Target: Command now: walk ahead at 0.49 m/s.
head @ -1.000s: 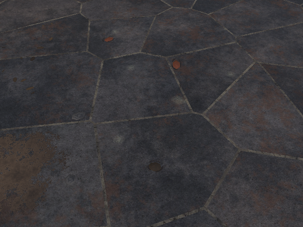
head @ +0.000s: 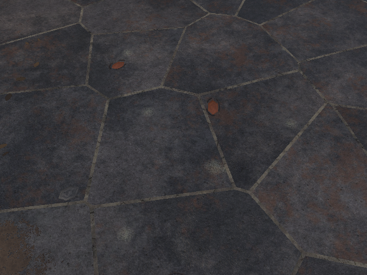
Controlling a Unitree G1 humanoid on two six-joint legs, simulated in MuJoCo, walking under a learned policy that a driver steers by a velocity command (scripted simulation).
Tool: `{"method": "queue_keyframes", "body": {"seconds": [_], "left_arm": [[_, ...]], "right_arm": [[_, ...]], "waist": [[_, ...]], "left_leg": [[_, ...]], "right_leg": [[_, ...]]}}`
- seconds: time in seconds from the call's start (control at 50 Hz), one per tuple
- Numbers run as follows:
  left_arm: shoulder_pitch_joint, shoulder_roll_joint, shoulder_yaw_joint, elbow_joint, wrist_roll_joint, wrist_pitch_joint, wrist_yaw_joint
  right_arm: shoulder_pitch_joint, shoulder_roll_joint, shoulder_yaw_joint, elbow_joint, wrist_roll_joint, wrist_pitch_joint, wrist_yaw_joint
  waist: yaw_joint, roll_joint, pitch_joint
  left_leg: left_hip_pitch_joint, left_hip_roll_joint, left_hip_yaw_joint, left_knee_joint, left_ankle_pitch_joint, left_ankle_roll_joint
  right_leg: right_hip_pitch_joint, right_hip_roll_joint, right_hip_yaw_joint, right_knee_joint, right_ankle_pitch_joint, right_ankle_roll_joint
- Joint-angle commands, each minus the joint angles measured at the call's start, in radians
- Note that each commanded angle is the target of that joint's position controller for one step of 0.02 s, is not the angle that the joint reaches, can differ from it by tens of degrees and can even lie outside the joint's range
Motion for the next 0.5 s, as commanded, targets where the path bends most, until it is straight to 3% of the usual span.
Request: {"method": "queue_keyframes", "body": {"seconds": [0.02,0.04,0.08,0.1,0.14,0.22,0.28,0.4,0.46,0.48,0.5], "left_arm": [[-0.047,0.149,0.035,-0.109,0.009,-0.015,-0.009],[-0.09,0.145,0.037,-0.114,0.013,-0.017,-0.013],[-0.065,0.098,0.031,-0.104,0.027,0.006,-0.023],[-0.059,0.074,0.028,-0.099,0.028,0.016,-0.028],[-0.098,0.063,0.027,-0.113,0.029,0.027,-0.035],[-0.299,0.083,0.03,-0.178,0.023,0.035,-0.04],[-0.412,0.071,0.023,-0.209,0.014,0.033,-0.042],[-0.572,0.074,0.018,-0.259,0.012,0.025,-0.04],[-0.519,0.092,0.028,-0.253,0.012,0.012,-0.034],[-0.425,0.107,0.037,-0.223,0.013,0.006,-0.027],[-0.258,0.127,0.051,-0.165,0.018,-0.003,-0.018]], "right_arm": [[0.234,-0.153,-0.052,0.048,0.03,0.004,0.0],[0.192,-0.103,-0.04,0.048,0.025,-0.005,0.006],[0.212,-0.054,-0.022,0.082,0.02,-0.024,0.0],[0.236,-0.051,-0.019,0.099,0.021,-0.034,-0.001],[0.283,-0.079,-0.022,0.127,0.024,-0.049,-0.002],[0.362,-0.096,-0.02,0.155,0.027,-0.048,0.0],[0.423,-0.093,-0.013,0.172,0.028,-0.046,-0.003],[0.513,-0.102,-0.008,0.21,0.009,-0.038,-0.02],[0.474,-0.122,-0.012,0.215,0.004,-0.035,-0.03],[0.458,-0.132,-0.015,0.215,0.005,-0.034,-0.031],[0.437,-0.136,-0.015,0.214,0.01,-0.031,-0.029]], "waist": [[-0.085,0.042,-0.103],[-0.061,-0.006,-0.035],[-0.001,-0.004,-0.011],[0.009,0.003,-0.012],[0.015,0.018,0.001],[-0.026,0.029,0.037],[-0.063,0.044,0.031],[-0.11,0.066,0.038],[-0.057,0.077,0.016],[-0.017,0.084,-0.031],[0.055,0.063,-0.113]], "left_leg": [[0.503,0.414,-0.674,-0.377,-0.348,0.203],[0.381,0.375,-0.589,-0.417,-0.249,0.172],[0.241,0.305,-0.433,-0.447,-0.065,0.117],[0.218,0.289,-0.387,-0.457,-0.004,0.108],[0.205,0.266,-0.316,-0.478,0.07,0.103],[0.268,0.23,-0.24,-0.504,0.172,0.068],[0.33,0.213,-0.2,-0.483,0.279,0.03],[0.541,0.262,-0.197,-0.406,0.443,0.044],[0.581,0.288,-0.178,-0.3,0.682,0.033],[0.572,0.282,-0.167,-0.2,0.81,0.02],[0.526,0.251,-0.137,-0.024,0.827,0.002]], "right_leg": [[-0.608,-0.085,0.073,0.457,0.133,-0.026],[-0.569,-0.113,0.066,0.398,0.175,-0.026],[-0.46,-0.153,0.064,0.31,0.195,-0.004],[-0.438,-0.16,0.055,0.278,0.199,0.007],[-0.472,-0.178,0.029,0.219,0.235,0.025],[-0.614,-0.206,-0.018,0.038,0.4,0.057],[-0.615,-0.186,-0.049,-0.116,0.493,0.068],[-0.635,-0.137,-0.075,-0.293,0.453,0.044],[-0.509,-0.093,-0.087,-0.367,0.333,-0.003],[-0.387,-0.059,-0.097,-0.393,0.303,-0.023],[-0.189,-0.035,-0.107,-0.46,0.343,-0.051]]}}
Keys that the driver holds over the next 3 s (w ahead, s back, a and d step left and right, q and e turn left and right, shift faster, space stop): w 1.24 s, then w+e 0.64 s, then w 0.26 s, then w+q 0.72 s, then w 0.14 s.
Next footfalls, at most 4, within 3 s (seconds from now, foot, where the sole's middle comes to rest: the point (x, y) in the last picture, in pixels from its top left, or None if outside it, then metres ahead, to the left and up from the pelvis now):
0.52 right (232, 273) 0.45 -0.12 -0.75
1.06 left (183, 195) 0.75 0.06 -0.75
1.64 right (223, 141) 1.03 -0.11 -0.75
2.20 left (212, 85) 1.38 -0.07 -0.75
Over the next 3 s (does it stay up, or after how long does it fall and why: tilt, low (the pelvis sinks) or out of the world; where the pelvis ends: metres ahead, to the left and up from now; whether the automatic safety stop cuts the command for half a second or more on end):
stays up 1.58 -0.22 0.03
